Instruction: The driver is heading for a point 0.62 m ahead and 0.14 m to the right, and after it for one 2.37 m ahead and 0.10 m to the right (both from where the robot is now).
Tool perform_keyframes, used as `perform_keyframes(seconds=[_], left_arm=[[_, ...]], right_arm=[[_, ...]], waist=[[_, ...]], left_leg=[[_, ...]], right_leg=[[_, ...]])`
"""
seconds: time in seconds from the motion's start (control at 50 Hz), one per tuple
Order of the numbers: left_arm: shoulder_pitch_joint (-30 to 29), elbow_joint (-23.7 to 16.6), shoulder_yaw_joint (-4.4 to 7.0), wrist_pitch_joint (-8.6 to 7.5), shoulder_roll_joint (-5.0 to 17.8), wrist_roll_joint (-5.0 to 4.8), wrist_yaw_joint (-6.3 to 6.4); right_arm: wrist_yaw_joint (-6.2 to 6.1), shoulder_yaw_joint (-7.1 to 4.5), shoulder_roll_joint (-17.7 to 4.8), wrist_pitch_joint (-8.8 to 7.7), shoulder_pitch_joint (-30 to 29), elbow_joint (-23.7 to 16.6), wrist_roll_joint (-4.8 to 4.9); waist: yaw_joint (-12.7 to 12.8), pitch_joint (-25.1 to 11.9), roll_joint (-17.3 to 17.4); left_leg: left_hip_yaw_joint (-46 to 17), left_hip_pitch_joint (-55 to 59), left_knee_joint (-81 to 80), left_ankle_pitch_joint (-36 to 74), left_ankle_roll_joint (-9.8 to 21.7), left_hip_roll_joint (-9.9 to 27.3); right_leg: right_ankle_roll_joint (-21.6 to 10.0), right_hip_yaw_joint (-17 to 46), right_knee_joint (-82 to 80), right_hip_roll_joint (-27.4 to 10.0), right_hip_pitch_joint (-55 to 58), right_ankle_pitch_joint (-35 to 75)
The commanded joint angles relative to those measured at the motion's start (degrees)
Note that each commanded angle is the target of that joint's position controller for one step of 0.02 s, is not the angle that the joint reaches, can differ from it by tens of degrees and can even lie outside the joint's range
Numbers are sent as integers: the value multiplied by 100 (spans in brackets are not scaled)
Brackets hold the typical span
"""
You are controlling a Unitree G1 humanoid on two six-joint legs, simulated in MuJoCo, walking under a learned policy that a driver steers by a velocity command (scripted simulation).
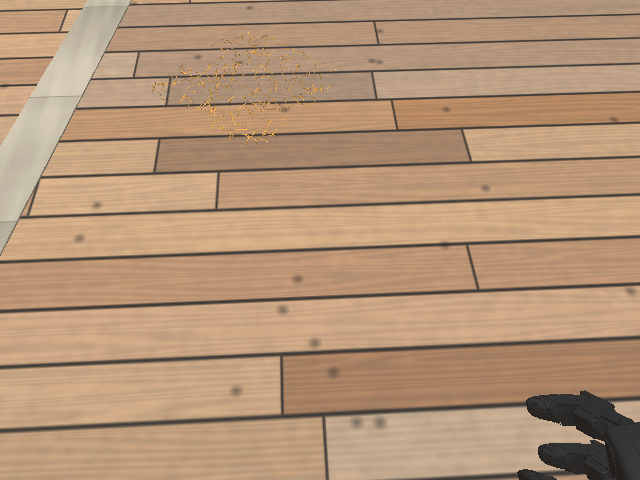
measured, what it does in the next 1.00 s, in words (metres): walks ahead: right foot, then left foot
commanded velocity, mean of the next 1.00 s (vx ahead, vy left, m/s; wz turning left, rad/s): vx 0.65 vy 0.00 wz -0.30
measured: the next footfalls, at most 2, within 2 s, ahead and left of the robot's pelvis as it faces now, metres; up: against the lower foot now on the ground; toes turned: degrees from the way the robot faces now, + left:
right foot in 0.40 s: +0.53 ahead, -0.10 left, +0.00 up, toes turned -27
left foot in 0.80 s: +0.91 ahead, -0.15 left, +0.00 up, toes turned -25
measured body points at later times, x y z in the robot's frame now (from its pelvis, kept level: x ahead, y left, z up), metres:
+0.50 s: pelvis +0.45 -0.06 -0.01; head +0.48 -0.06 +0.44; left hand +0.70 +0.12 -0.12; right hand +0.38 -0.31 -0.13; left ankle +0.34 +0.15 -0.57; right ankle +0.49 -0.09 -0.71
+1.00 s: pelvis +0.75 -0.13 +0.01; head +0.80 -0.15 +0.46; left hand +1.02 +0.05 -0.07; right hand +0.81 -0.44 -0.09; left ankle +0.88 -0.13 -0.71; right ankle +0.72 -0.31 -0.63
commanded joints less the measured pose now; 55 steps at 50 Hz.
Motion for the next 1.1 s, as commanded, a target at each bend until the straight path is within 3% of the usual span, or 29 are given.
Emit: perform_keyframes(seconds=[0.02,0.06,0.12,0.16,0.26,0.3,0.36,0.38,0.4,0.42,0.44,0.46,0.48,0.5,0.56,0.58,0.64,0.7,0.76,0.78,0.8,0.82,0.84,0.86,0.88,0.9,0.96,1.02,1.1], left_arm=[[-672,-809,-112,-26,399,122,15],[-1208,-872,-98,84,328,244,-159],[-1438,-1199,-245,310,-148,277,-328],[-1895,-1452,-302,367,-171,287,-381],[-2817,-1838,-424,357,-121,254,-555],[-2963,-1805,-444,326,-129,240,-570],[-1601,-1394,-269,277,271,241,-446],[-376,-1024,-126,251,506,230,-359],[511,-705,128,292,792,38,-216],[-214,-792,178,325,1227,54,-87],[-255,-1124,293,425,1657,240,-73],[-268,-1094,236,407,1227,245,16],[-476,-932,124,314,869,217,100],[-799,-879,21,192,618,240,130],[-861,-656,-199,-123,171,114,37],[-1420,-815,-186,-275,-17,-26,-16],[-1333,-613,-168,-286,145,-13,169],[-680,-341,-183,-186,226,80,308],[-1012,-489,-128,-8,338,102,417],[-1364,-640,-104,47,373,131,440],[-1861,-816,-103,68,355,136,430],[-1219,-934,-265,78,-459,398,277],[-47,-1023,-361,35,-424,157,118],[-396,-1031,-272,39,230,40,41],[-1153,-1194,-204,88,388,59,62],[-1405,-1266,-198,155,308,139,117],[-1337,-1275,-196,258,92,190,182],[-1604,-1272,-226,214,-130,188,269],[-2026,-1271,-159,240,-28,72,307]], right_arm=[[-92,-597,-1128,76,1777,150,5],[-48,-495,-719,69,1770,425,7],[34,-437,-466,-76,2148,899,192],[107,-422,-369,-152,2104,1022,235],[78,-501,-750,-235,2046,1222,192],[36,-536,-951,-202,2424,1329,180],[-109,-676,-1487,36,2361,1234,161],[-118,-708,-1578,127,2046,1098,138],[-85,-743,-1541,175,1716,987,194],[91,-486,-566,120,2075,741,9],[61,-513,-879,19,2061,102,170],[57,-462,-969,-105,1679,98,169],[36,-409,-883,-121,1648,137,211],[-2,-375,-786,-50,1751,358,143],[48,-345,-565,293,2182,616,86],[-42,-509,-764,82,1827,575,565],[60,-312,-163,-149,999,381,463],[306,-369,-190,-214,473,230,443],[476,-656,-724,-135,1377,330,427],[477,-786,-953,-82,2203,522,414],[422,-864,-1099,-26,3148,732,396],[350,-799,-1283,-35,2977,713,299],[291,-781,-1536,-57,2178,210,-26],[232,-863,-1380,82,1529,-208,70],[165,-763,-1031,216,1190,-313,246],[128,-703,-928,302,1039,-363,357],[73,-734,-931,398,845,-414,353],[-65,-833,-1114,524,1149,-304,406],[-205,-911,-1187,767,1032,-396,501]], waist=[[-1177,-1453,1137],[-1078,-511,391],[-749,-131,858],[-670,117,633],[-585,652,343],[-642,571,363],[231,-373,779],[775,-854,817],[1208,-1360,176],[69,-771,-983],[70,-2178,-940],[59,-1483,86],[-315,-532,467],[-676,-50,896],[-1042,103,800],[-932,37,647],[-631,-120,387],[-229,-308,-62],[-753,-784,-556],[-1240,-1028,-592],[-1906,-1076,-138],[-1186,-1101,1802],[-592,-2441,1708],[-809,-2399,861],[-807,-1400,11],[-638,-927,-468],[-386,-435,101],[-528,-953,349],[-685,-1048,785]], left_leg=[[-3908,4595,-1951,-3840,1004,2250],[-2094,3411,-1972,-1628,775,1723],[-976,2836,-2212,-298,625,1582],[-123,2605,-2402,801,523,1420],[1423,2309,-2927,2088,278,989],[1741,2757,-2494,4636,133,936],[1691,3201,-294,7261,96,1299],[1546,2667,1200,7141,197,1415],[1576,1457,3525,4574,157,811],[1377,-551,5617,-1904,49,-6],[58,-1798,6634,-2098,-70,-359],[-287,-2160,6017,-1499,-16,97],[-197,-1891,5298,-1183,-1,352],[-60,-1272,4927,-1190,-36,538],[-7,213,3571,-1482,-130,671],[-221,-238,3413,-1297,-165,741],[298,173,1125,830,17,386],[622,628,-167,2779,96,-251],[811,1459,-220,2063,281,-746],[701,2192,-166,1831,422,-743],[139,2962,-637,2277,719,-318],[-1387,4032,-152,5169,1292,677],[-4288,4865,-825,4174,2452,1899],[-4413,4288,-1362,1656,2449,1789],[-3872,3158,-1672,31,2147,1358],[-3633,2285,-1933,-722,1906,1083],[-2730,1045,-1993,-107,1528,295],[-2484,1352,-1579,1489,1397,147],[-2754,1624,-1535,17,1001,-16]], right_leg=[[29,-729,2712,-755,-4109,888],[113,-831,2287,-1096,-3885,1211],[189,-890,2155,-1403,-4001,1231],[222,-1070,1981,-1423,-4167,1594],[38,-1887,-172,-1205,-3429,2900],[-186,-2459,-742,-754,-2813,2826],[-498,-2506,-935,-203,-1174,2095],[-708,-2192,-1101,-141,144,1871],[-897,-1588,-1804,-228,1887,1876],[-1136,218,-1664,-1337,2089,2392],[-2373,3010,-2857,-2247,3385,1125],[-2003,3186,-3725,-2496,2645,1140],[-1756,2522,-3778,-2413,1535,2281],[-1518,1750,-3631,-2232,436,3888],[-1181,214,-3720,-1924,-1260,6517],[-1042,188,-3610,-1859,-1097,6035],[-363,-1216,-3707,-1052,-1241,5646],[80,-1536,-3503,-1009,-625,5343],[511,-1616,-2144,-1176,-183,6492],[640,-1625,-1196,-1236,-417,6731],[848,-1717,776,-938,-1075,5378],[1071,-1637,3070,23,-2760,-1066],[1187,-375,4352,171,-3565,-1038],[950,-137,4103,-199,-3623,-316],[836,-294,3555,-363,-3791,157],[824,-374,3107,-490,-3662,408],[910,-441,1462,-619,-2988,633],[1161,-494,372,-437,-2766,902],[1229,-286,-448,-378,-2756,1465]])
Keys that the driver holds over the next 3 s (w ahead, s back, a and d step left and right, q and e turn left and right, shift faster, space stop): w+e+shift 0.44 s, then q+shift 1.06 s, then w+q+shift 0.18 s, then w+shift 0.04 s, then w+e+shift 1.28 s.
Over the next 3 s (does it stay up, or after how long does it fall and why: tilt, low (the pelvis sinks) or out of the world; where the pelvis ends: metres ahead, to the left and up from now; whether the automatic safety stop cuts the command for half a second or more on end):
stays up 1.78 0.05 0.02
